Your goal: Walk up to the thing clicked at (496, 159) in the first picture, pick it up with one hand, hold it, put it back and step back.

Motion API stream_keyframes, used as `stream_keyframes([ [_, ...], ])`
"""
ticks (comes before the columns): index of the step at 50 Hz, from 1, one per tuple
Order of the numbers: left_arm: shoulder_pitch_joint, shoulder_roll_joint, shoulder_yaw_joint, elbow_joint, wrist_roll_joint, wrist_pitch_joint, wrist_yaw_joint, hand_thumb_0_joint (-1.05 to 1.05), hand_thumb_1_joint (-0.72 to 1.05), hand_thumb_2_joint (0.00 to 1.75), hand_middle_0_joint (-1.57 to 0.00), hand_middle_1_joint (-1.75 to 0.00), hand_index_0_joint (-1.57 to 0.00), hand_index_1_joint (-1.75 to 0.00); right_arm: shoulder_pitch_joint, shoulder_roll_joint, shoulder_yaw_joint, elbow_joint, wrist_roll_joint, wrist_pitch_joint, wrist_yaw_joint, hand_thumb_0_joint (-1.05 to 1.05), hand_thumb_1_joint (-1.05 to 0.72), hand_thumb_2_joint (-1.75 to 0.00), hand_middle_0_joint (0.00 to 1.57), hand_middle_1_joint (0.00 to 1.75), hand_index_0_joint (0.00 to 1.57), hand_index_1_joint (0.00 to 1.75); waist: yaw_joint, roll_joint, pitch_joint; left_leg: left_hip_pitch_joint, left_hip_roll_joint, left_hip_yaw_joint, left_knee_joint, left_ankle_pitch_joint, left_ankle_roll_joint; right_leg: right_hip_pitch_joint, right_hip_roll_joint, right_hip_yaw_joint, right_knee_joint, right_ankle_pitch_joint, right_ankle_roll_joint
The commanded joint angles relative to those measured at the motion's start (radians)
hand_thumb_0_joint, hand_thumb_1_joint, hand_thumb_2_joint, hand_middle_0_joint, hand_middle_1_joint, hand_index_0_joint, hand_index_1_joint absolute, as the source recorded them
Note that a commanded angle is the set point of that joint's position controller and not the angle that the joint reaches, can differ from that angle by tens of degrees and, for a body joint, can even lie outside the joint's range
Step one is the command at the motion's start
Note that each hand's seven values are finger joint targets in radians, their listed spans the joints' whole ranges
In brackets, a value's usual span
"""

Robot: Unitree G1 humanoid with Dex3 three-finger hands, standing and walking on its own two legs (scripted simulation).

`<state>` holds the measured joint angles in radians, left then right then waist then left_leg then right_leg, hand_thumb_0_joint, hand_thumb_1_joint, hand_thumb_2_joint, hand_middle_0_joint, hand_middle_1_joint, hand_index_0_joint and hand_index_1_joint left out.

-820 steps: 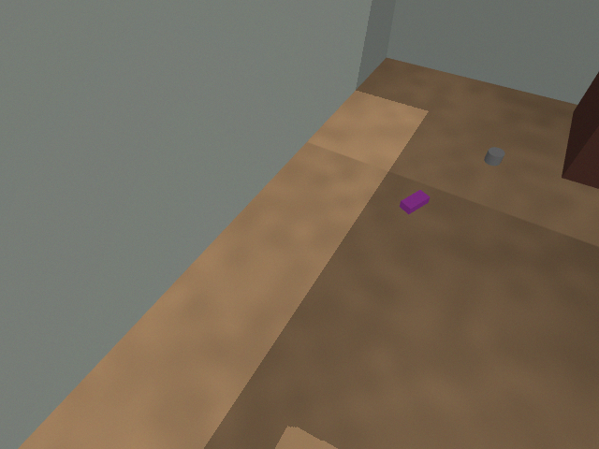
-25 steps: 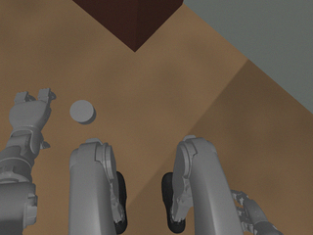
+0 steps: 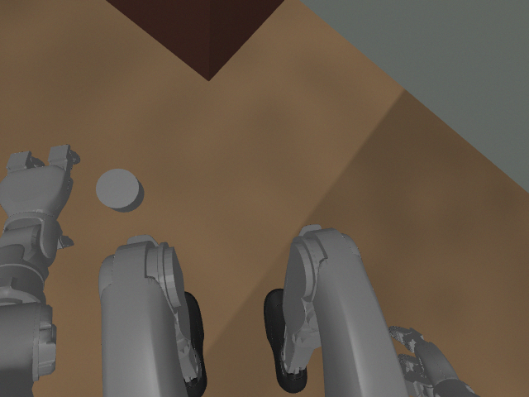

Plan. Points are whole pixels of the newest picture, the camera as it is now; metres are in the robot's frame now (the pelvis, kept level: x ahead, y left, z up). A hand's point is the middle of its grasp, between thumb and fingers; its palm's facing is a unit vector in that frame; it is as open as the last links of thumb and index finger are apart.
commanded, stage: rise first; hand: left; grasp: from above
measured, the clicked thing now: (121, 191) +0.43 +0.26 -0.31
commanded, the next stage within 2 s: approach in 0.14 s
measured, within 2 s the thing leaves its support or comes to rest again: neither
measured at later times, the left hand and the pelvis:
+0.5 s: hand (94, 191) +0.40 +0.27 -0.20, palm faces -0.42 -0.08 -0.91, open 14.2 cm; pelvis +0.00 +0.00 -0.01, yaw +0 degrees
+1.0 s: hand (96, 191) +0.40 +0.27 -0.20, palm faces -0.49 -0.13 -0.86, open 14.1 cm; pelvis -0.01 -0.01 -0.01, yaw +0 degrees
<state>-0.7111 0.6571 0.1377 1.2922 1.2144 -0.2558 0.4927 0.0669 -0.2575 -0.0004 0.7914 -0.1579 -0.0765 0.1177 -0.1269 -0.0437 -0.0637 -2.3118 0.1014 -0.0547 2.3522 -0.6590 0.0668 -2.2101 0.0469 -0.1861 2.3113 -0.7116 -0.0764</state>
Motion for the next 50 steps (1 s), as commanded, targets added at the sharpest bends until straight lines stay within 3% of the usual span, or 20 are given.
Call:
stream_keyframes([
  [1, -0.202, 0.236, 0.024, -0.103, -0.019, 0.007, 0.042, 0.0, -0.54, 0.98, -0.1, -0.97, -0.1, -0.97, 0.181, -0.217, -0.059, -0.028, 0.006, -0.012, -0.012, 0.0, -0.91, -0.9, 0.2, 0.3, 0.2, 0.3, 0.015, 0.242, -0.651, 0.543, -0.052, -0.02, -0.212, 0.159, -0.027, 0.274, 0.039, 0.045, -0.258, 0.23, 0.031],
  [10, -0.236, 0.244, 0.016, -0.079, -0.021, 0.012, 0.046, 0.0, -0.53, 0.97, -0.11, -0.97, -0.11, -0.97, 0.18, -0.219, -0.049, -0.032, 0.004, -0.022, -0.007, 0.0, -0.91, -0.91, 0.2, 0.3, 0.2, 0.3, 0.003, 0.244, -0.628, 0.515, -0.051, -0.019, -0.199, 0.129, -0.024, 0.263, 0.038, 0.045, -0.26, 0.206, 0.031],
  [12, -0.253, 0.27, 0.038, -0.118, -0.015, 0.009, 0.052, 0.0, -0.61, 1.05, -0.14, -0.89, -0.09, -0.94, 0.206, -0.225, -0.05, -0.019, 0.001, -0.021, -0.004, 0.0, -0.92, -0.91, 0.2, 0.3, 0.2, 0.3, 0.006, 0.232, -0.66, 0.527, -0.051, -0.019, -0.192, 0.163, -0.024, 0.292, 0.041, 0.042, -0.256, 0.238, 0.034],
  [14, -0.26, 0.206, -0.005, -0.094, -0.025, 0.015, 0.053, 0.0, -0.57, 1.0, -0.07, -1.02, -0.07, -1.02, 0.191, -0.222, -0.049, -0.026, 0.003, -0.025, -0.004, 0.0, -0.91, -0.9, 0.2, 0.3, 0.2, 0.3, -0.012, 0.242, -0.657, 0.538, -0.048, -0.024, -0.197, 0.144, -0.027, 0.26, 0.041, 0.036, -0.25, 0.223, 0.032],
  [16, -0.326, 0.202, -0.031, -0.092, -0.021, 0.017, 0.056, 0.0, -0.58, 1.0, -0.07, -1.03, -0.07, -1.03, 0.206, -0.224, -0.043, -0.018, 0.001, -0.029, -0.003, 0.0, -0.91, -0.9, 0.2, 0.3, 0.2, 0.3, -0.043, 0.243, -0.633, 0.525, -0.046, -0.028, -0.187, 0.136, -0.026, 0.252, 0.043, 0.036, -0.259, 0.225, 0.033],
  [21, -0.401, 0.087, -0.127, -0.094, -0.023, 0.04, 0.078, 0.0, -0.58, 1.0, -0.07, -1.04, -0.07, -1.04, 0.222, -0.231, -0.041, -0.008, -0.003, -0.044, 0.0, 0.0, -0.92, -0.9, 0.2, 0.3, 0.2, 0.3, -0.081, 0.296, -0.656, 0.586, -0.042, -0.048, -0.209, 0.124, -0.04, 0.206, 0.04, 0.018, -0.245, 0.223, 0.027],
  [23, -0.46, 0.064, -0.146, -0.091, -0.02, 0.067, 0.096, 0.0, -0.59, 1.01, -0.07, -1.05, -0.07, -1.05, 0.229, -0.237, -0.04, -0.003, -0.005, -0.048, 0.003, 0.0, -0.92, -0.9, 0.2, 0.3, 0.2, 0.3, -0.093, 0.322, -0.68, 0.614, -0.041, -0.05, -0.22, 0.128, -0.045, 0.2, 0.038, 0.015, -0.241, 0.236, 0.025],
  [26, -0.453, 0.097, -0.099, -0.102, -0.014, 0.122, 0.125, 0.0, -0.6, 1.02, -0.07, -1.02, -0.06, -1.03, 0.23, -0.245, -0.039, -0.017, -0.002, -0.039, 0.006, 0.0, -0.92, -0.9, 0.2, 0.3, 0.2, 0.3, -0.067, 0.364, -0.747, 0.647, -0.04, -0.038, -0.23, 0.184, -0.048, 0.242, 0.034, 0.021, -0.241, 0.291, 0.026],
  [28, -0.455, 0.038, -0.111, -0.022, -0.024, 0.161, 0.135, 0.0, -0.61, 1.02, -0.07, -1.04, -0.06, -1.04, 0.234, -0.23, -0.03, -0.012, -0.002, -0.032, 0.015, 0.0, -0.92, -0.9, 0.2, 0.3, 0.2, 0.3, -0.071, 0.349, -0.71, 0.597, -0.044, -0.02, -0.232, 0.184, -0.043, 0.257, 0.038, 0.029, -0.26, 0.303, 0.028],
  [30, -0.489, -0.056, -0.189, 0.158, -0.049, 0.199, 0.112, 0.0, -0.59, 1.01, -0.06, -1.05, -0.07, -1.05, 0.241, -0.218, -0.015, -0.001, -0.004, -0.038, 0.029, 0.0, -0.92, -0.9, 0.2, 0.3, 0.2, 0.3, -0.141, 0.224, -0.583, 0.467, -0.051, -0.013, -0.213, 0.119, -0.023, 0.244, 0.05, 0.032, -0.302, 0.255, 0.036],
  [31, -0.507, -0.004, -0.168, 0.144, -0.063, 0.205, 0.091, 0.0, -0.58, 0.99, -0.07, -1.05, -0.07, -1.04, 0.257, -0.234, -0.014, -0.004, 0.0, -0.042, 0.032, 0.0, -0.92, -0.9, 0.2, 0.3, 0.2, 0.3, -0.142, 0.208, -0.567, 0.441, -0.056, -0.013, -0.209, 0.107, -0.015, 0.252, 0.047, 0.038, -0.311, 0.237, 0.04],
  [33, -0.476, 0.117, -0.103, 0.098, -0.072, 0.216, 0.058, 0.0, -0.59, 1.01, -0.08, -1.03, -0.08, -1.04, 0.261, -0.228, -0.009, -0.002, 0.008, -0.041, 0.033, 0.0, -0.92, -0.9, 0.2, 0.3, 0.2, 0.3, -0.065, 0.233, -0.649, 0.448, -0.063, 0.004, -0.211, 0.14, -0.011, 0.34, 0.043, 0.058, -0.305, 0.25, 0.04],
  [34, -0.416, 0.104, -0.091, 0.139, -0.071, 0.229, 0.049, 0.0, -0.6, 1.01, -0.08, -1.04, -0.07, -1.04, 0.246, -0.222, -0.01, -0.012, 0.013, -0.038, 0.031, 0.0, -0.92, -0.9, 0.2, 0.3, 0.2, 0.3, -0.043, 0.225, -0.684, 0.464, -0.063, 0.009, -0.219, 0.153, -0.011, 0.37, 0.046, 0.064, -0.312, 0.257, 0.041],
  [36, -0.421, 0.079, -0.102, 0.135, -0.077, 0.229, 0.033, 0.0, -0.57, 0.99, -0.08, -1.04, -0.09, -1.04, 0.246, -0.212, -0.004, -0.022, 0.02, -0.033, 0.037, 0.0, -0.92, -0.9, 0.2, 0.3, 0.2, 0.3, -0.071, 0.186, -0.659, 0.398, -0.066, 0.017, -0.205, 0.144, -0.003, 0.407, 0.052, 0.075, -0.314, 0.254, 0.046],
  [41, -0.349, 0.185, -0.018, 0.143, -0.067, 0.201, 0.018, 0.0, -0.54, 0.96, -0.1, -1.02, -0.1, -1.01, 0.245, -0.207, -0.007, -0.013, 0.023, -0.028, 0.032, 0.0, -0.91, -0.9, 0.2, 0.3, 0.2, 0.3, -0.061, 0.114, -0.588, 0.292, -0.067, 0.024, -0.176, 0.112, 0.007, 0.418, 0.053, 0.105, -0.318, 0.203, 0.053],
  [42, -0.37, 0.142, -0.044, 0.127, -0.072, 0.189, 0.016, 0.0, -0.55, 0.98, -0.1, -1.0, -0.1, -1.0, 0.235, -0.198, -0.003, -0.027, 0.021, -0.034, 0.035, 0.0, -0.91, -0.9, 0.2, 0.3, 0.2, 0.3, -0.071, 0.11, -0.574, 0.289, -0.068, 0.025, -0.172, 0.107, 0.006, 0.409, 0.051, 0.106, -0.315, 0.193, 0.053],
  [43, -0.377, 0.175, -0.014, 0.123, -0.071, 0.173, 0.024, 0.0, -0.56, 0.98, -0.08, -1.03, -0.08, -1.02, 0.249, -0.209, -0.005, -0.015, 0.018, -0.035, 0.035, 0.0, -0.91, -0.9, 0.2, 0.3, 0.2, 0.3, -0.069, 0.12, -0.583, 0.292, -0.066, 0.021, -0.171, 0.106, 0.005, 0.408, 0.054, 0.099, -0.311, 0.194, 0.051],
  [45, -0.376, 0.133, -0.042, 0.122, -0.079, 0.144, 0.023, 0.0, -0.55, 0.97, -0.07, -1.04, -0.08, -1.03, 0.249, -0.203, 0.004, -0.026, 0.014, -0.045, 0.037, 0.0, -0.91, -0.9, 0.2, 0.3, 0.2, 0.3, -0.073, 0.11, -0.585, 0.307, -0.068, 0.019, -0.159, 0.115, 0.003, 0.416, 0.053, 0.095, -0.31, 0.201, 0.052],
  [48, -0.351, 0.157, -0.062, 0.161, -0.074, 0.093, 0.014, 0.0, -0.53, 0.95, -0.06, -1.07, -0.08, -1.05, 0.24, -0.213, 0.006, -0.024, 0.01, -0.057, 0.038, 0.0, -0.91, -0.9, 0.2, 0.3, 0.2, 0.3, -0.078, 0.138, -0.561, 0.31, -0.07, 0.009, -0.152, 0.069, -0.005, 0.375, 0.056, 0.088, -0.295, 0.138, 0.044],
  [50, -0.443, 0.227, -0.049, 0.039, -0.057, 0.047, 0.02, 0.0, -0.54, 0.96, -0.07, -1.06, -0.09, -1.04, 0.258, -0.227, 0.003, -0.017, 0.004, -0.063, 0.034, 0.0, -0.91, -0.9, 0.2, 0.3, 0.2, 0.3, -0.083, 0.205, -0.601, 0.39, -0.067, 0.001, -0.149, 0.085, -0.012, 0.353, 0.05, 0.07, -0.276, 0.164, 0.039],
])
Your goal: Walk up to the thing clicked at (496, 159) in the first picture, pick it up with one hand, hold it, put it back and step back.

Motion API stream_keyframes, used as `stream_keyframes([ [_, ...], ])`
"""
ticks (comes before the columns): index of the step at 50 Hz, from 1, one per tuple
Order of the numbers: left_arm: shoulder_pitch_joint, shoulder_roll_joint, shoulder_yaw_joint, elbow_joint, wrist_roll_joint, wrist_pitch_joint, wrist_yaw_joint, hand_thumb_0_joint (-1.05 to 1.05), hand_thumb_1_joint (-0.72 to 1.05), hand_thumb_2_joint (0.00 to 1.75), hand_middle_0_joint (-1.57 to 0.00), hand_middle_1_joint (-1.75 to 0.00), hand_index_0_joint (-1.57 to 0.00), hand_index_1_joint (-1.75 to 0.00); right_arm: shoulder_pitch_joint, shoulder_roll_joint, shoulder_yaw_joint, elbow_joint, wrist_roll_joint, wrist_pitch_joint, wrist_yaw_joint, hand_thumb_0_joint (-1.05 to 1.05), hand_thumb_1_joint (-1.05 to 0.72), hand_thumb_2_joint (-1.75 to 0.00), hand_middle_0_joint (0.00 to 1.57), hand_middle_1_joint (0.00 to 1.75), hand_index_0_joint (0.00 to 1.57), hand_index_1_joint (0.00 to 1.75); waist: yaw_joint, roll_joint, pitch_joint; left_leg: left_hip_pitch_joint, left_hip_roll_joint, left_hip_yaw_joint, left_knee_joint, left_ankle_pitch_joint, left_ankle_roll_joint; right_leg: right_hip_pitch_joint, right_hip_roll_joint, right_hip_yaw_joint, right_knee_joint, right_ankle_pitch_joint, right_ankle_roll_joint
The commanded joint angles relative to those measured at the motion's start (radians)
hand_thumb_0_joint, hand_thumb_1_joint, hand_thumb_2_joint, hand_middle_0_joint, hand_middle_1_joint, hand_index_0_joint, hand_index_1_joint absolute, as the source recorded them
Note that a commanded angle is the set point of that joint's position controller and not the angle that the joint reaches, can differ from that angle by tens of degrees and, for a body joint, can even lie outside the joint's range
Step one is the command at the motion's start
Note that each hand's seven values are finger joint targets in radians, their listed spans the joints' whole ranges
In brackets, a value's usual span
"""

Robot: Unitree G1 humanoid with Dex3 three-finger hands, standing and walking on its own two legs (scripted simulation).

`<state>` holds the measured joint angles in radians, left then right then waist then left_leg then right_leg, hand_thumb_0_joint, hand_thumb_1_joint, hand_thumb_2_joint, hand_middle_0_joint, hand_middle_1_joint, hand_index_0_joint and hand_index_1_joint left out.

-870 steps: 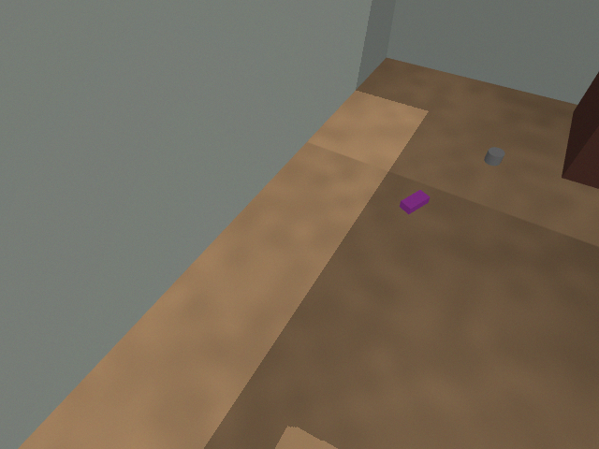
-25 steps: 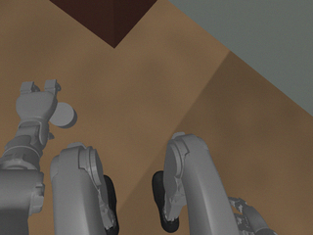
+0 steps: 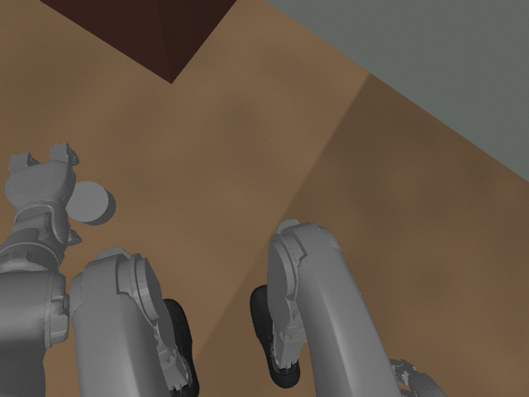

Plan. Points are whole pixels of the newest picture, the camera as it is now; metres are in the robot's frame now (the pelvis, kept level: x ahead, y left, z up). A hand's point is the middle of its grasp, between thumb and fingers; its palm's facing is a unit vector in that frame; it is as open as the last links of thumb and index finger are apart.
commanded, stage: approach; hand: left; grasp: from above
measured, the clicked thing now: (91, 204) +0.44 +0.27 -0.31
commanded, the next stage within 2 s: close in in 0.32 s
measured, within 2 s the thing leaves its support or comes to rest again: neither
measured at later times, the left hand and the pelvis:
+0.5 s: hand (56, 185) +0.44 +0.28 -0.17, palm faces -0.42 -0.11 -0.90, open 14.4 cm; pelvis +0.01 +0.01 +0.01, yaw -1 degrees
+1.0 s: hand (68, 196) +0.44 +0.28 -0.24, palm faces -0.43 -0.11 -0.89, open 14.5 cm; pelvis +0.00 +0.01 -0.02, yaw -3 degrees
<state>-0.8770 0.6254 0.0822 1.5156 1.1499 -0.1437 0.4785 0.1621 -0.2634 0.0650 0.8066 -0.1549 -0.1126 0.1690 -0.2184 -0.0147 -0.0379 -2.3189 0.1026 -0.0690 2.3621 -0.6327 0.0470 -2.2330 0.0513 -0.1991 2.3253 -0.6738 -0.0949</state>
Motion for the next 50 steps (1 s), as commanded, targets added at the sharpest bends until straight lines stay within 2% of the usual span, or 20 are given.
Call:
stream_keyframes([
  [1, -0.341, 0.299, 0.017, -0.247, 0.019, -0.09, 0.044, 0.0, -0.55, 0.97, -0.07, -1.06, -0.08, -1.05, 0.164, -0.228, -0.066, -0.03, -0.007, -0.033, -0.017, 0.0, -0.91, -0.9, 0.2, 0.3, 0.2, 0.3, 0.009, 0.22, -0.659, 0.436, -0.063, 0.011, -0.149, 0.073, 0.0, 0.364, 0.045, 0.08, -0.275, 0.139, 0.053],
  [5, -0.275, 0.205, -0.02, -0.23, 0.029, -0.124, 0.104, 0.0, -0.56, 0.97, -0.06, -1.04, -0.07, -1.03, 0.154, -0.238, -0.072, -0.017, -0.026, -0.05, -0.013, 0.0, -0.91, -0.9, 0.2, 0.3, 0.2, 0.3, -0.017, 0.284, -0.656, 0.53, -0.053, -0.017, -0.161, 0.076, -0.023, 0.281, 0.041, 0.028, -0.241, 0.161, 0.049],
  [6, -0.322, 0.229, -0.019, -0.246, 0.04, -0.126, 0.119, 0.0, -0.56, 0.98, -0.06, -1.03, -0.07, -1.02, 0.151, -0.25, -0.074, -0.01, -0.036, -0.056, -0.01, 0.0, -0.91, -0.9, 0.2, 0.3, 0.2, 0.3, -0.029, 0.299, -0.657, 0.539, -0.05, -0.025, -0.164, 0.061, -0.025, 0.261, 0.038, 0.021, -0.231, 0.153, 0.047],
  [8, -0.338, 0.286, 0.021, -0.343, 0.043, -0.107, 0.146, 0.0, -0.6, 1.03, -0.07, -1.01, -0.05, -1.02, 0.145, -0.256, -0.09, -0.024, -0.031, -0.054, -0.013, 0.0, -0.91, -0.9, 0.2, 0.3, 0.2, 0.3, 0.008, 0.378, -0.736, 0.605, -0.047, -0.024, -0.187, 0.08, -0.034, 0.26, 0.032, 0.024, -0.226, 0.164, 0.04],
  [10, -0.362, 0.248, 0.004, -0.388, 0.044, -0.077, 0.155, 0.0, -0.61, 1.06, -0.07, -0.98, -0.04, -1.01, 0.139, -0.255, -0.103, -0.016, -0.034, -0.053, -0.004, 0.0, -0.91, -0.9, 0.2, 0.3, 0.2, 0.3, 0.002, 0.411, -0.786, 0.666, -0.04, -0.031, -0.198, 0.108, -0.041, 0.247, 0.03, 0.019, -0.218, 0.193, 0.039],
  [12, -0.331, 0.189, -0.034, -0.296, 0.042, -0.035, 0.146, 0.0, -0.61, 1.04, -0.06, -0.98, -0.04, -1.0, 0.128, -0.25, -0.102, -0.011, -0.025, -0.046, 0.003, 0.0, -0.91, -0.9, 0.2, 0.3, 0.2, 0.3, -0.008, 0.404, -0.733, 0.652, -0.038, -0.033, -0.21, 0.111, -0.041, 0.213, 0.032, 0.018, -0.221, 0.208, 0.039],
  [13, -0.368, 0.21, -0.026, -0.285, 0.053, -0.021, 0.145, 0.0, -0.61, 1.05, -0.06, -0.97, -0.04, -1.0, 0.149, -0.256, -0.098, -0.003, -0.027, -0.044, 0.008, 0.0, -0.91, -0.9, 0.2, 0.3, 0.2, 0.3, -0.021, 0.404, -0.713, 0.641, -0.039, -0.038, -0.208, 0.12, -0.04, 0.216, 0.026, 0.016, -0.216, 0.224, 0.043],
  [15, -0.301, 0.206, -0.007, -0.231, 0.058, 0.018, 0.131, 0.0, -0.61, 1.06, -0.07, -0.98, -0.04, -1.01, 0.158, -0.257, -0.096, 0.0, -0.015, -0.029, 0.014, 0.0, -0.91, -0.9, 0.2, 0.3, 0.2, 0.3, 0.019, 0.376, -0.713, 0.621, -0.045, -0.033, -0.221, 0.149, -0.033, 0.229, 0.029, 0.016, -0.226, 0.243, 0.043],
  [17, -0.236, 0.116, -0.042, -0.115, 0.042, 0.056, 0.105, 0.0, -0.61, 1.04, -0.06, -0.99, -0.04, -1.01, 0.155, -0.247, -0.091, -0.007, -0.007, -0.021, 0.022, 0.0, -0.91, -0.9, 0.2, 0.3, 0.2, 0.3, 0.007, 0.3, -0.663, 0.578, -0.051, -0.037, -0.234, 0.154, -0.024, 0.242, 0.031, 0.014, -0.242, 0.252, 0.048],
  [19, -0.22, 0.151, -0.031, -0.089, 0.029, 0.072, 0.071, 0.0, -0.6, 1.02, -0.06, -1.01, -0.05, -1.02, 0.157, -0.251, -0.09, -0.026, -0.002, -0.021, 0.029, 0.0, -0.91, -0.9, 0.2, 0.3, 0.2, 0.3, 0.0, 0.217, -0.607, 0.51, -0.056, -0.032, -0.217, 0.142, -0.007, 0.261, 0.038, 0.021, -0.254, 0.25, 0.051],
  [22, -0.12, 0.188, 0.02, -0.062, 0.01, 0.084, 0.033, 0.0, -0.58, 0.99, -0.06, -1.0, -0.06, -1.0, 0.155, -0.243, -0.093, -0.039, 0.015, -0.009, 0.03, 0.0, -0.9, -0.9, 0.2, 0.3, 0.2, 0.3, 0.034, 0.158, -0.626, 0.45, -0.063, -0.006, -0.21, 0.157, 0.009, 0.344, 0.042, 0.043, -0.267, 0.257, 0.058],
  [27, -0.286, 0.207, 0.012, -0.148, -0.002, 0.013, 0.013, 0.0, -0.59, 0.99, -0.06, -1.02, -0.06, -1.01, 0.17, -0.234, -0.073, -0.043, 0.013, -0.006, 0.021, 0.0, -0.9, -0.9, 0.2, 0.3, 0.2, 0.3, -0.019, 0.137, -0.61, 0.371, -0.065, 0.007, -0.172, 0.122, 0.018, 0.384, 0.048, 0.065, -0.286, 0.232, 0.065],
  [32, -0.366, 0.219, -0.024, -0.15, 0.042, -0.085, 0.053, 0.0, -0.57, 0.97, -0.06, -1.03, -0.06, -1.02, 0.164, -0.24, -0.051, -0.048, -0.008, -0.026, 0.007, 0.0, -0.9, -0.9, 0.2, 0.3, 0.2, 0.3, -0.041, 0.19, -0.6, 0.396, -0.068, 0.004, -0.137, 0.068, 0.003, 0.339, 0.051, 0.073, -0.278, 0.146, 0.058],
  [34, -0.351, 0.26, 0.011, -0.174, 0.056, -0.104, 0.087, 0.0, -0.58, 1.0, -0.06, -1.0, -0.05, -1.01, 0.168, -0.246, -0.047, -0.042, -0.019, -0.034, 0.003, 0.0, -0.9, -0.9, 0.2, 0.3, 0.2, 0.3, -0.017, 0.232, -0.631, 0.429, -0.068, 0.006, -0.137, 0.078, -0.006, 0.348, 0.05, 0.071, -0.273, 0.141, 0.056],
  [38, -0.359, 0.275, 0.007, -0.051, 0.094, -0.106, 0.148, 0.0, -0.59, 1.02, -0.06, -0.96, -0.04, -0.98, 0.167, -0.268, -0.026, -0.03, -0.048, -0.06, 0.014, 0.0, -0.9, -0.9, 0.2, 0.3, 0.2, 0.3, -0.056, 0.235, -0.559, 0.416, -0.061, -0.011, -0.119, 0.037, -0.009, 0.28, 0.05, 0.04, -0.246, 0.108, 0.053],
  [39, -0.344, 0.3, 0.039, -0.079, 0.093, -0.106, 0.166, 0.0, -0.59, 1.02, -0.06, -0.96, -0.04, -0.97, 0.167, -0.277, -0.028, -0.022, -0.052, -0.063, 0.015, 0.0, -0.9, -0.9, 0.2, 0.3, 0.2, 0.3, -0.029, 0.261, -0.603, 0.443, -0.061, -0.013, -0.133, 0.051, -0.014, 0.296, 0.05, 0.027, -0.249, 0.116, 0.052],
  [40, -0.282, 0.252, 0.021, 0.014, 0.087, -0.093, 0.18, 0.0, -0.61, 1.04, -0.06, -0.94, -0.03, -0.97, 0.159, -0.274, -0.023, -0.028, -0.053, -0.071, 0.019, 0.0, -0.9, -0.9, 0.2, 0.3, 0.2, 0.3, -0.03, 0.274, -0.575, 0.442, -0.059, -0.017, -0.135, 0.049, -0.018, 0.275, 0.048, 0.018, -0.233, 0.121, 0.049],
  [42, -0.347, 0.266, 0.011, -0.013, 0.096, -0.094, 0.194, 0.0, -0.6, 1.03, -0.06, -0.93, -0.03, -0.96, 0.162, -0.287, -0.017, -0.012, -0.073, -0.089, 0.04, 0.0, -0.89, -0.9, 0.2, 0.3, 0.2, 0.3, -0.069, 0.271, -0.557, 0.452, -0.054, -0.027, -0.123, 0.065, -0.02, 0.274, 0.055, -0.002, -0.224, 0.157, 0.056],
  [45, -0.326, 0.294, 0.03, 0.03, 0.081, -0.084, 0.201, 0.0, -0.6, 1.04, -0.07, -0.93, -0.04, -0.96, 0.156, -0.298, -0.006, -0.019, -0.077, -0.113, 0.062, 0.0, -0.9, -0.9, 0.2, 0.3, 0.2, 0.3, -0.064, 0.291, -0.555, 0.446, -0.052, -0.037, -0.111, 0.091, -0.021, 0.287, 0.052, -0.011, -0.205, 0.197, 0.06],
  [50, -0.3, 0.268, -0.001, 0.105, 0.072, -0.073, 0.19, 0.0, -0.57, 1.0, -0.06, -0.96, -0.05, -0.97, 0.147, -0.282, 0.022, -0.014, -0.086, -0.136, 0.098, 0.0, -0.9, -0.9, 0.2, 0.3, 0.2, 0.3, -0.09, 0.302, -0.507, 0.463, -0.043, -0.069, -0.105, 0.107, -0.026, 0.26, 0.055, -0.037, -0.171, 0.235, 0.062],
])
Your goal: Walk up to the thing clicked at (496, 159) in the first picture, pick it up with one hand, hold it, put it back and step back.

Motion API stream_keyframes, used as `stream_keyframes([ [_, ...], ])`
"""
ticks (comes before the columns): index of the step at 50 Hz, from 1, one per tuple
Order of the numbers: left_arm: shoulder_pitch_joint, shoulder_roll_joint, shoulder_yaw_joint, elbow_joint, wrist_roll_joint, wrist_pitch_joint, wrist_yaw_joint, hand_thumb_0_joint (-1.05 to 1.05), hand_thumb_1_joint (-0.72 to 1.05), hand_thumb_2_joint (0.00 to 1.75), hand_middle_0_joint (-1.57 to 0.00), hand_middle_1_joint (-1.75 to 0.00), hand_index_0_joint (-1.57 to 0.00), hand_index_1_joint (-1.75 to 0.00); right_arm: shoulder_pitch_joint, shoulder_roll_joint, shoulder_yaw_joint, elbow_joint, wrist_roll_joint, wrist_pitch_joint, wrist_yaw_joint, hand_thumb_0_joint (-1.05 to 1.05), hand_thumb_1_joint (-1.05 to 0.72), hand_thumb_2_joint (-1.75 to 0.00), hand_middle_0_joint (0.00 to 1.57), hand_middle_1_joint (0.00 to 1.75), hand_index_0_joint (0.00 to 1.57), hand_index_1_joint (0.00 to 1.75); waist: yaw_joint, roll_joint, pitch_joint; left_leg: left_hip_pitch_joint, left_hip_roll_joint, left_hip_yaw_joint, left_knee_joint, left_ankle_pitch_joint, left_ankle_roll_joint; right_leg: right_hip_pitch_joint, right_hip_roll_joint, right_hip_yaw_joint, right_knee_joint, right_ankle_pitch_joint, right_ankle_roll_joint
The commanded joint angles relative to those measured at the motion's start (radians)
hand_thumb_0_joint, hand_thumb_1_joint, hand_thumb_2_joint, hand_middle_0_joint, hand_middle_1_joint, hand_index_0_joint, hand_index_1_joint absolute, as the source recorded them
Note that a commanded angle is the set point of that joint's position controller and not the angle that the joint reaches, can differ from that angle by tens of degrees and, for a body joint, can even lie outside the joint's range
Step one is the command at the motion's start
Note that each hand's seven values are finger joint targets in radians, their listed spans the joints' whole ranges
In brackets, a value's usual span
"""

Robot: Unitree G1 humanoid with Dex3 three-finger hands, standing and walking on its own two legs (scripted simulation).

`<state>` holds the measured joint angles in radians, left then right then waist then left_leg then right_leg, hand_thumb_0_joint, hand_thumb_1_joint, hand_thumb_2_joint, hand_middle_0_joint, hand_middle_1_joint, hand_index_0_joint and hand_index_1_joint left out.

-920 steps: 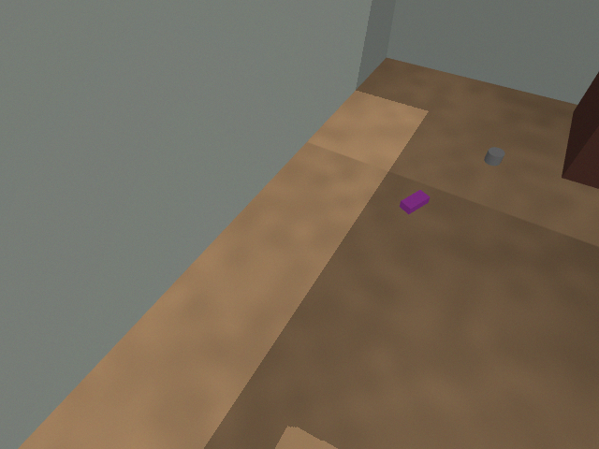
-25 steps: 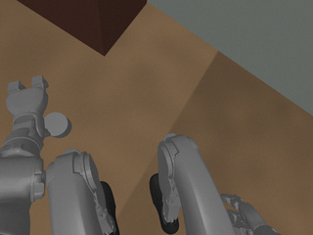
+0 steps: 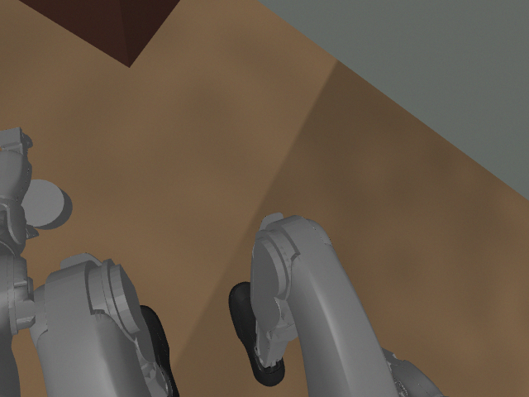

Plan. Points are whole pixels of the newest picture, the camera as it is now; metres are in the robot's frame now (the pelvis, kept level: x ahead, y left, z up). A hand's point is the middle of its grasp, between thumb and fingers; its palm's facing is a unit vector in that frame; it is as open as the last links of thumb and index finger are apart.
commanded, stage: rest palm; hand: left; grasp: from above
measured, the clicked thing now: (42, 205) +0.42 +0.28 -0.28
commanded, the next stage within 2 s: close in 1.58 s
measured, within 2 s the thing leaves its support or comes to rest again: neither
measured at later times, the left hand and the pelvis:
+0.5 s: hand (19, 202) +0.42 +0.30 -0.23, palm faces -0.42 -0.12 -0.90, open 14.2 cm; pelvis +0.00 +0.00 +0.00, yaw -3 degrees
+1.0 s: hand (18, 209) +0.41 +0.31 -0.24, palm faces -0.42 -0.12 -0.90, open 14.2 cm; pelvis +0.00 +0.00 +0.00, yaw -4 degrees
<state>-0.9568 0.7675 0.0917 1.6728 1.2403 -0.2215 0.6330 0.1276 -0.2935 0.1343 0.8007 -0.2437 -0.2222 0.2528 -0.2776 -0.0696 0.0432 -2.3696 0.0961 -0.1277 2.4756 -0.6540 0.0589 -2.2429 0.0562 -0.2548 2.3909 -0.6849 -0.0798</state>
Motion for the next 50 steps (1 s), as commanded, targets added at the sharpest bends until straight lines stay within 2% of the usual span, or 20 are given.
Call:
stream_keyframes([
  [1, -0.222, 0.128, -0.019, -0.056, -0.018, 0.003, 0.034, 0.0, -0.55, 0.99, -0.06, -0.96, -0.05, -0.97, 0.185, -0.257, -0.044, -0.011, 0.001, -0.033, 0.023, 0.0, -0.89, -0.9, 0.2, 0.3, 0.2, 0.3, -0.039, 0.349, -0.575, 0.502, -0.037, -0.012, -0.214, 0.122, -0.036, 0.266, 0.05, 0.017, -0.24, 0.24, 0.05],
  [3, -0.229, 0.158, 0.006, -0.097, -0.031, -0.005, 0.05, 0.0, -0.56, 0.99, -0.06, -0.96, -0.05, -0.97, 0.186, -0.264, -0.039, -0.006, 0.004, -0.035, 0.025, 0.0, -0.9, -0.9, 0.2, 0.3, 0.2, 0.3, -0.022, 0.375, -0.628, 0.527, -0.035, -0.01, -0.207, 0.166, -0.037, 0.323, 0.061, 0.019, -0.248, 0.286, 0.05],
  [6, -0.209, 0.13, -0.025, -0.042, -0.025, -0.01, 0.056, 0.0, -0.53, 0.96, -0.06, -0.99, -0.06, -0.98, 0.181, -0.259, -0.016, -0.012, -0.005, -0.052, 0.046, 0.0, -0.9, -0.9, 0.2, 0.3, 0.2, 0.3, -0.054, 0.327, -0.562, 0.478, -0.036, -0.011, -0.189, 0.153, -0.031, 0.322, 0.066, 0.013, -0.25, 0.279, 0.058],
  [8, -0.212, 0.178, 0.009, -0.076, -0.038, -0.02, 0.074, 0.0, -0.54, 0.96, -0.06, -0.98, -0.06, -0.98, 0.177, -0.273, -0.019, -0.005, 0.001, -0.055, 0.046, 0.0, -0.9, -0.9, 0.2, 0.3, 0.2, 0.3, -0.027, 0.361, -0.605, 0.487, -0.035, -0.012, -0.198, 0.16, -0.033, 0.348, 0.069, 0.015, -0.259, 0.279, 0.054],
  [11, -0.219, 0.148, -0.025, -0.039, -0.014, -0.019, 0.081, 0.0, -0.53, 0.95, -0.06, -1.01, -0.06, -1.0, 0.169, -0.266, -0.004, -0.012, -0.009, -0.063, 0.058, 0.0, -0.9, -0.9, 0.2, 0.3, 0.2, 0.3, -0.055, 0.377, -0.574, 0.503, -0.029, -0.028, -0.198, 0.154, -0.039, 0.322, 0.074, -0.001, -0.236, 0.28, 0.052],
  [16, -0.228, 0.168, -0.028, -0.064, -0.022, -0.021, 0.1, 0.0, -0.53, 0.95, -0.06, -1.0, -0.06, -1.0, 0.148, -0.278, 0.001, -0.007, -0.008, -0.078, 0.07, 0.0, -0.9, -0.9, 0.2, 0.3, 0.2, 0.3, -0.05, 0.399, -0.569, 0.515, -0.023, -0.042, -0.206, 0.145, -0.044, 0.316, 0.077, -0.008, -0.238, 0.268, 0.05],
  [18, -0.212, 0.134, -0.06, -0.003, -0.021, -0.012, 0.097, 0.0, -0.53, 0.95, -0.06, -1.01, -0.06, -1.0, 0.146, -0.274, 0.013, -0.019, -0.014, -0.087, 0.079, 0.0, -0.9, -0.9, 0.2, 0.3, 0.2, 0.3, -0.075, 0.352, -0.509, 0.469, -0.028, -0.038, -0.192, 0.113, -0.036, 0.306, 0.081, -0.006, -0.248, 0.248, 0.056],
  [20, -0.221, 0.177, -0.028, -0.066, -0.036, -0.012, 0.112, 0.0, -0.54, 0.96, -0.06, -1.0, -0.06, -0.99, 0.142, -0.287, 0.008, -0.014, -0.007, -0.091, 0.077, 0.0, -0.9, -0.9, 0.2, 0.3, 0.2, 0.3, -0.046, 0.38, -0.561, 0.504, -0.026, -0.043, -0.207, 0.128, -0.041, 0.319, 0.081, -0.008, -0.256, 0.249, 0.051],
  [22, -0.206, 0.164, -0.049, -0.036, -0.033, -0.008, 0.113, 0.0, -0.55, 0.96, -0.05, -1.01, -0.05, -1.01, 0.124, -0.286, 0.01, -0.013, -0.007, -0.096, 0.081, 0.0, -0.9, -0.9, 0.2, 0.3, 0.2, 0.3, -0.048, 0.383, -0.533, 0.477, -0.024, -0.043, -0.209, 0.098, -0.042, 0.314, 0.086, -0.006, -0.258, 0.228, 0.051],
  [23, -0.195, 0.134, -0.067, -0.006, -0.03, -0.001, 0.107, 0.0, -0.54, 0.96, -0.05, -1.01, -0.05, -1.01, 0.128, -0.283, 0.011, -0.02, -0.008, -0.101, 0.084, 0.0, -0.9, -0.9, 0.2, 0.3, 0.2, 0.3, -0.067, 0.351, -0.503, 0.463, -0.024, -0.047, -0.202, 0.088, -0.039, 0.293, 0.083, -0.011, -0.255, 0.218, 0.053],
  [27, -0.2, 0.171, -0.043, -0.039, -0.05, -0.001, 0.107, 0.0, -0.55, 0.96, -0.06, -1.01, -0.06, -1.01, 0.135, -0.291, 0.019, -0.02, -0.004, -0.109, 0.087, 0.0, -0.9, -0.9, 0.2, 0.3, 0.2, 0.3, -0.052, 0.37, -0.542, 0.503, -0.023, -0.047, -0.199, 0.138, -0.041, 0.34, 0.088, -0.01, -0.258, 0.271, 0.056],
  [31, -0.198, 0.125, -0.091, -0.008, -0.057, 0.003, 0.1, 0.0, -0.54, 0.96, -0.06, -1.02, -0.06, -1.01, 0.116, -0.286, 0.024, -0.025, -0.001, -0.122, 0.094, 0.0, -0.9, -0.9, 0.2, 0.3, 0.2, 0.3, -0.073, 0.374, -0.496, 0.5, -0.02, -0.062, -0.204, 0.112, -0.046, 0.303, 0.088, -0.018, -0.24, 0.259, 0.054],
  [32, -0.21, 0.158, -0.073, -0.038, -0.058, 0.0, 0.103, 0.0, -0.53, 0.94, -0.06, -1.03, -0.06, -1.02, 0.126, -0.299, 0.026, -0.021, -0.003, -0.123, 0.094, 0.0, -0.9, -0.9, 0.2, 0.3, 0.2, 0.3, -0.068, 0.383, -0.525, 0.512, -0.02, -0.056, -0.201, 0.134, -0.044, 0.331, 0.092, -0.017, -0.249, 0.276, 0.055],
  [35, -0.199, 0.149, -0.087, -0.026, -0.06, 0.0, 0.11, 0.0, -0.54, 0.95, -0.05, -1.02, -0.06, -1.02, 0.117, -0.302, 0.03, -0.029, -0.003, -0.132, 0.096, 0.0, -0.9, -0.9, 0.2, 0.3, 0.2, 0.3, -0.07, 0.368, -0.49, 0.494, -0.02, -0.062, -0.204, 0.102, -0.045, 0.309, 0.089, -0.021, -0.253, 0.24, 0.054],
  [37, -0.188, 0.166, -0.081, -0.036, -0.064, -0.002, 0.116, 0.0, -0.55, 0.95, -0.05, -1.03, -0.05, -1.02, 0.098, -0.309, 0.03, -0.026, 0.002, -0.134, 0.094, 0.0, -0.9, -0.91, 0.2, 0.3, 0.2, 0.3, -0.05, 0.388, -0.496, 0.483, -0.019, -0.058, -0.212, 0.083, -0.046, 0.31, 0.094, -0.017, -0.26, 0.22, 0.052],
  [39, -0.199, 0.146, -0.097, -0.033, -0.061, 0.0, 0.114, 0.0, -0.54, 0.95, -0.05, -1.03, -0.06, -1.03, 0.111, -0.304, 0.034, -0.025, -0.002, -0.138, 0.099, 0.0, -0.9, -0.9, 0.2, 0.3, 0.2, 0.3, -0.069, 0.37, -0.494, 0.482, -0.02, -0.059, -0.204, 0.09, -0.045, 0.316, 0.094, -0.02, -0.254, 0.231, 0.053],
  [43, -0.18, 0.156, -0.079, -0.028, -0.062, 0.003, 0.123, 0.0, -0.53, 0.94, -0.05, -1.04, -0.06, -1.03, 0.108, -0.312, 0.034, -0.021, -0.001, -0.14, 0.099, 0.0, -0.9, -0.91, 0.2, 0.3, 0.2, 0.3, -0.062, 0.388, -0.504, 0.507, -0.015, -0.067, -0.215, 0.115, -0.05, 0.324, 0.1, -0.028, -0.249, 0.256, 0.052],
  [46, -0.194, 0.131, -0.107, -0.028, -0.068, 0.01, 0.124, 0.0, -0.53, 0.95, -0.06, -1.05, -0.06, -1.04, 0.099, -0.303, 0.042, -0.028, -0.004, -0.146, 0.106, 0.0, -0.91, -0.91, 0.2, 0.3, 0.2, 0.3, -0.076, 0.373, -0.482, 0.489, -0.017, -0.067, -0.203, 0.107, -0.046, 0.315, 0.099, -0.026, -0.252, 0.255, 0.054],
  [49, -0.193, 0.154, -0.091, -0.051, -0.072, 0.009, 0.131, 0.0, -0.53, 0.95, -0.06, -1.04, -0.06, -1.03, 0.096, -0.312, 0.038, -0.024, 0.0, -0.15, 0.106, 0.0, -0.91, -0.91, 0.2, 0.3, 0.2, 0.3, -0.055, 0.392, -0.506, 0.509, -0.013, -0.073, -0.217, 0.107, -0.052, 0.317, 0.099, -0.029, -0.252, 0.244, 0.051],
  [50, -0.184, 0.147, -0.106, -0.035, -0.065, 0.016, 0.124, 0.0, -0.53, 0.94, -0.06, -1.05, -0.06, -1.04, 0.09, -0.308, 0.041, -0.029, 0.0, -0.152, 0.108, 0.0, -0.91, -0.91, 0.2, 0.3, 0.2, 0.3, -0.064, 0.386, -0.489, 0.514, -0.013, -0.076, -0.211, 0.103, -0.052, 0.302, 0.099, -0.031, -0.244, 0.244, 0.051],
])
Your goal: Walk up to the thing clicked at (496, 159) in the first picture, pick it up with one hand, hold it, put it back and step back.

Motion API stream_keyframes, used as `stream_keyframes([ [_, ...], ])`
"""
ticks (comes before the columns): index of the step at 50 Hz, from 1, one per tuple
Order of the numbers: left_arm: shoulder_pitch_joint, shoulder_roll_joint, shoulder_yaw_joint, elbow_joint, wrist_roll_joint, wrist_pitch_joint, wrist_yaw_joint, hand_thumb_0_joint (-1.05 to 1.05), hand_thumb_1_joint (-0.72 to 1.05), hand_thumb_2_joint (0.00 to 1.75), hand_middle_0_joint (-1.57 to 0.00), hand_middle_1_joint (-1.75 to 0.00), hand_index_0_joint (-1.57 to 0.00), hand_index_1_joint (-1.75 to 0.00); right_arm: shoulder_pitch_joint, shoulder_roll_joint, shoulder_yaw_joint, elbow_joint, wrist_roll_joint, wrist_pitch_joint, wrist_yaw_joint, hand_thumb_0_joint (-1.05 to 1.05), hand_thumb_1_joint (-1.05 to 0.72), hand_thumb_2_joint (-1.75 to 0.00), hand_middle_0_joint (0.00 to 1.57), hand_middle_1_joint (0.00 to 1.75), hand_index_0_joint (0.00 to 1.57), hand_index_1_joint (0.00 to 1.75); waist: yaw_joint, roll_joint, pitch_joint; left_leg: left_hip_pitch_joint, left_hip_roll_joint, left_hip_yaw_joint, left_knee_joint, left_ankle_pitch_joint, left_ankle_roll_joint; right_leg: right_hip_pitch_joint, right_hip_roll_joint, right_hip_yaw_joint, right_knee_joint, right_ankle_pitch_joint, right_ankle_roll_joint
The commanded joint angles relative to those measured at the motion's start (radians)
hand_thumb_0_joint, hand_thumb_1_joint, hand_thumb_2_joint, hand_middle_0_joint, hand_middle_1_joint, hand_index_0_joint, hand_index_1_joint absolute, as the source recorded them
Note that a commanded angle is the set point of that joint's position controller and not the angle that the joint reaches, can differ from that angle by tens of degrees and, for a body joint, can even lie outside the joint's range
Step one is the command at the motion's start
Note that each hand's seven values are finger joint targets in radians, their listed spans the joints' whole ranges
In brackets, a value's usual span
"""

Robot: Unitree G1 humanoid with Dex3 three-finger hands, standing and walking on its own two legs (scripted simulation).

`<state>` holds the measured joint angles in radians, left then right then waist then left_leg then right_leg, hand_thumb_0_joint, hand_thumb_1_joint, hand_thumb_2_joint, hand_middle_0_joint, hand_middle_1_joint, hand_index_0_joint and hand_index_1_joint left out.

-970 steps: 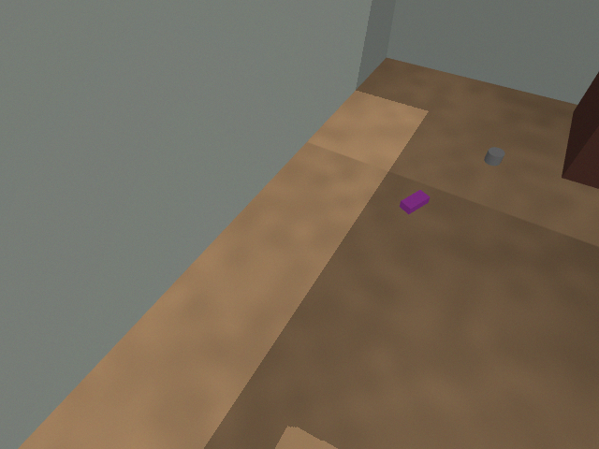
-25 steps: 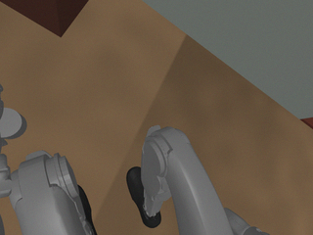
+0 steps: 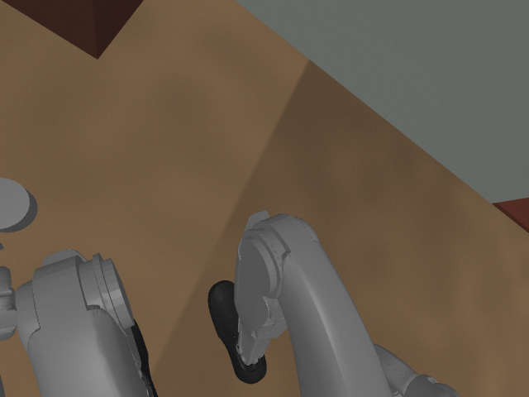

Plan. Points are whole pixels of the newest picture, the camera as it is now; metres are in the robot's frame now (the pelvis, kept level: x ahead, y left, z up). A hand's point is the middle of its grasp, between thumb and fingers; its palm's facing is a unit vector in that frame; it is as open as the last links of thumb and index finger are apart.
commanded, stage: rest palm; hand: left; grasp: from above
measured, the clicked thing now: (3, 206) +0.40 +0.31 -0.28
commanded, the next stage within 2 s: close in 0.58 s
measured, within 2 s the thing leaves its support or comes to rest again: neither
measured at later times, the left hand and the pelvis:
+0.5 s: hand out of the picture +0.39 +0.33 -0.25, palm faces -0.43 -0.14 -0.89, open 14.0 cm; pelvis +0.00 +0.00 +0.00, yaw +0 degrees
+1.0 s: hand out of the picture +0.39 +0.33 -0.25, palm faces -0.41 -0.13 -0.90, open 13.3 cm; pelvis +0.00 +0.00 +0.00, yaw -1 degrees
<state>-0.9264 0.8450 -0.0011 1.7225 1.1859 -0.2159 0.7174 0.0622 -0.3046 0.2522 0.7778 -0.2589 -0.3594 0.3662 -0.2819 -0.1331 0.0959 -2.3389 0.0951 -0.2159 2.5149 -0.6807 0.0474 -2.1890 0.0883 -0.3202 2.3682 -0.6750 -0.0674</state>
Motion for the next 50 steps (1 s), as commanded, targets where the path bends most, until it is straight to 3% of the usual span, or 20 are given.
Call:
stream_keyframes([
  [1, -0.225, 0.074, -0.009, -0.087, -0.013, 0.009, 0.039, 0.0, -0.52, 0.94, -0.06, -1.04, -0.06, -1.03, 0.162, -0.301, -0.076, -0.006, 0.013, -0.019, -0.004, 0.0, -0.9, -0.9, 0.2, 0.3, 0.2, 0.3, -0.067, 0.451, -0.538, 0.482, -0.011, 0.011, -0.25, 0.123, -0.04, 0.241, 0.065, 0.032, -0.222, 0.225, 0.04],
  [4, -0.217, 0.09, 0.008, -0.113, -0.015, 0.008, 0.041, 0.0, -0.53, 0.93, -0.06, -1.05, -0.06, -1.04, 0.159, -0.303, -0.081, -0.001, 0.019, -0.015, -0.007, 0.0, -0.91, -0.91, 0.2, 0.3, 0.2, 0.3, -0.043, 0.486, -0.57, 0.5, -0.011, 0.015, -0.262, 0.144, -0.044, 0.27, 0.067, 0.037, -0.225, 0.243, 0.038],
  [5, -0.229, 0.075, -0.002, -0.084, -0.012, 0.014, 0.037, 0.0, -0.52, 0.93, -0.06, -1.05, -0.07, -1.04, 0.163, -0.3, -0.076, -0.008, 0.014, -0.017, -0.003, 0.0, -0.91, -0.91, 0.2, 0.3, 0.2, 0.3, -0.068, 0.46, -0.537, 0.479, -0.01, 0.013, -0.248, 0.14, -0.041, 0.259, 0.066, 0.032, -0.219, 0.249, 0.042],
  [6, -0.213, 0.073, -0.002, -0.104, -0.021, 0.015, 0.038, 0.0, -0.52, 0.94, -0.06, -1.05, -0.06, -1.04, 0.16, -0.302, -0.074, -0.002, 0.016, -0.014, -0.004, 0.0, -0.91, -0.91, 0.2, 0.3, 0.2, 0.3, -0.054, 0.451, -0.564, 0.481, -0.011, 0.017, -0.249, 0.151, -0.039, 0.274, 0.073, 0.034, -0.229, 0.255, 0.041],
  [7, -0.221, 0.057, -0.019, -0.07, -0.022, 0.016, 0.037, 0.0, -0.52, 0.96, -0.06, -1.06, -0.07, -1.06, 0.158, -0.299, -0.07, -0.009, 0.014, -0.019, -0.002, 0.0, -0.91, -0.91, 0.2, 0.3, 0.2, 0.3, -0.075, 0.432, -0.526, 0.45, -0.013, 0.018, -0.236, 0.13, -0.034, 0.259, 0.071, 0.033, -0.229, 0.244, 0.043],
  [9, -0.235, 0.092, 0.007, -0.122, -0.034, 0.012, 0.042, 0.0, -0.51, 0.94, -0.06, -1.05, -0.07, -1.04, 0.168, -0.314, -0.073, -0.004, 0.018, -0.02, -0.005, 0.0, -0.9, -0.91, 0.2, 0.3, 0.2, 0.3, -0.054, 0.452, -0.566, 0.482, -0.01, 0.012, -0.251, 0.152, -0.039, 0.279, 0.07, 0.032, -0.234, 0.249, 0.041],
  [14, -0.237, 0.088, -0.01, -0.112, -0.032, 0.011, 0.025, 0.0, -0.51, 0.93, -0.06, -1.05, -0.07, -1.04, 0.166, -0.309, -0.07, -0.013, 0.021, -0.022, -0.004, 0.0, -0.91, -0.91, 0.2, 0.3, 0.2, 0.3, -0.062, 0.479, -0.544, 0.491, -0.009, 0.009, -0.252, 0.142, -0.042, 0.262, 0.068, 0.029, -0.219, 0.245, 0.04],
  [15, -0.231, 0.106, 0.01, -0.135, -0.032, 0.011, 0.029, 0.0, -0.51, 0.94, -0.06, -1.06, -0.07, -1.05, 0.16, -0.312, -0.071, -0.008, 0.02, -0.019, -0.007, 0.0, -0.91, -0.91, 0.2, 0.3, 0.2, 0.3, -0.04, 0.483, -0.596, 0.519, -0.007, 0.006, -0.257, 0.163, -0.045, 0.284, 0.074, 0.028, -0.217, 0.262, 0.037],
  [17, -0.214, 0.061, -0.025, -0.089, -0.026, 0.015, 0.022, 0.0, -0.5, 0.92, -0.06, -1.06, -0.07, -1.04, 0.156, -0.305, -0.064, -0.015, 0.013, -0.028, 0.002, 0.0, -0.91, -0.91, 0.2, 0.3, 0.2, 0.3, -0.069, 0.467, -0.547, 0.505, -0.008, 0.003, -0.249, 0.156, -0.045, 0.261, 0.07, 0.023, -0.207, 0.261, 0.04],
  [20, -0.202, 0.064, -0.022, -0.071, -0.043, 0.012, 0.028, 0.0, -0.49, 0.92, -0.06, -1.07, -0.08, -1.05, 0.161, -0.311, -0.058, -0.02, 0.016, -0.029, -0.001, 0.0, -0.9, -0.9, 0.2, 0.3, 0.2, 0.3, -0.073, 0.415, -0.505, 0.449, -0.011, 0.01, -0.243, 0.121, -0.036, 0.258, 0.074, 0.026, -0.232, 0.231, 0.043],
  [24, -0.192, 0.102, -0.01, -0.101, -0.055, 0.005, 0.03, 0.0, -0.49, 0.94, -0.07, -1.08, -0.08, -1.06, 0.156, -0.322, -0.052, -0.022, 0.02, -0.037, -0.002, 0.0, -0.91, -0.9, 0.2, 0.3, 0.2, 0.3, -0.054, 0.417, -0.541, 0.46, -0.011, 0.017, -0.233, 0.146, -0.034, 0.291, 0.078, 0.034, -0.24, 0.246, 0.045],
  [29, -0.189, 0.089, -0.027, -0.103, -0.058, 0.001, 0.026, 0.0, -0.47, 0.93, -0.07, -1.08, -0.09, -1.06, 0.152, -0.316, -0.049, -0.023, 0.018, -0.044, 0.0, 0.0, -0.91, -0.91, 0.2, 0.3, 0.2, 0.3, -0.058, 0.44, -0.52, 0.456, -0.011, 0.015, -0.238, 0.125, -0.038, 0.281, 0.075, 0.032, -0.234, 0.228, 0.042],
  [30, -0.169, 0.102, -0.003, -0.097, -0.058, 0.001, 0.033, 0.0, -0.45, 0.95, -0.08, -1.09, -0.1, -1.07, 0.158, -0.325, -0.055, -0.015, 0.017, -0.037, -0.005, 0.0, -0.91, -0.9, 0.2, 0.3, 0.2, 0.3, -0.048, 0.442, -0.541, 0.468, -0.008, 0.014, -0.25, 0.138, -0.04, 0.308, 0.082, 0.032, -0.24, 0.239, 0.04],
  [33, -0.188, 0.077, -0.032, -0.09, -0.046, -0.002, 0.037, 0.0, -0.44, 0.96, -0.09, -1.11, -0.11, -1.09, 0.149, -0.317, -0.047, -0.023, 0.012, -0.038, -0.002, 0.0, -0.91, -0.91, 0.2, 0.3, 0.2, 0.3, -0.07, 0.445, -0.515, 0.466, -0.009, 0.012, -0.24, 0.136, -0.04, 0.289, 0.079, 0.028, -0.229, 0.245, 0.041],
  [34, -0.185, 0.087, -0.016, -0.103, -0.052, -0.006, 0.044, 0.0, -0.43, 0.99, -0.09, -1.12, -0.11, -1.1, 0.152, -0.322, -0.048, -0.021, 0.014, -0.036, -0.005, 0.0, -0.9, -0.9, 0.2, 0.3, 0.2, 0.3, -0.066, 0.431, -0.53, 0.468, -0.007, 0.011, -0.243, 0.142, -0.04, 0.301, 0.084, 0.026, -0.238, 0.246, 0.041],
  [38, -0.215, 0.063, -0.047, -0.113, -0.042, -0.003, 0.053, 0.0, -0.39, 0.86, -0.09, -1.08, -0.13, -1.04, 0.141, -0.324, -0.049, -0.027, 0.01, -0.041, -0.002, 0.0, -0.89, -0.9, 0.2, 0.3, 0.2, 0.3, -0.083, 0.455, -0.49, 0.487, -0.006, -0.007, -0.262, 0.095, -0.049, 0.246, 0.075, 0.014, -0.226, 0.201, 0.036],
  [40, -0.227, 0.107, -0.013, -0.122, -0.041, -0.004, 0.07, 0.0, -0.41, 0.87, -0.09, -1.08, -0.12, -1.04, 0.134, -0.334, -0.051, -0.02, 0.012, -0.038, -0.006, 0.0, -0.89, -0.9, 0.2, 0.3, 0.2, 0.3, -0.066, 0.483, -0.528, 0.509, -0.004, -0.006, -0.265, 0.127, -0.052, 0.269, 0.078, 0.018, -0.229, 0.225, 0.036],
  [44, -0.207, 0.042, -0.063, -0.085, -0.053, 0.02, 0.066, 0.0, -0.37, 0.85, -0.11, -1.08, -0.15, -1.04, 0.13, -0.323, -0.038, -0.033, 0.002, -0.051, 0.006, 0.0, -0.89, -0.9, 0.2, 0.3, 0.2, 0.3, -0.099, 0.435, -0.478, 0.467, -0.01, 0.004, -0.245, 0.114, -0.045, 0.26, 0.078, 0.019, -0.24, 0.226, 0.042],
  [47, -0.212, 0.089, -0.036, -0.085, -0.051, 0.031, 0.066, 0.0, -0.35, 0.82, -0.12, -1.06, -0.17, -1.02, 0.147, -0.336, -0.045, -0.026, 0.01, -0.051, 0.003, 0.0, -0.9, -0.9, 0.2, 0.3, 0.2, 0.3, -0.077, 0.453, -0.488, 0.47, -0.009, 0.013, -0.252, 0.123, -0.044, 0.277, 0.081, 0.03, -0.25, 0.228, 0.041],
  [50, -0.179, 0.047, -0.057, -0.075, -0.073, 0.041, 0.051, 0.0, -0.34, 0.85, -0.14, -1.07, -0.17, -1.03, 0.137, -0.326, -0.042, -0.029, 0.012, -0.059, 0.008, 0.0, -0.9, -0.9, 0.2, 0.3, 0.2, 0.3, -0.076, 0.432, -0.494, 0.466, -0.009, 0.006, -0.252, 0.12, -0.045, 0.282, 0.083, 0.027, -0.247, 0.23, 0.042],
])
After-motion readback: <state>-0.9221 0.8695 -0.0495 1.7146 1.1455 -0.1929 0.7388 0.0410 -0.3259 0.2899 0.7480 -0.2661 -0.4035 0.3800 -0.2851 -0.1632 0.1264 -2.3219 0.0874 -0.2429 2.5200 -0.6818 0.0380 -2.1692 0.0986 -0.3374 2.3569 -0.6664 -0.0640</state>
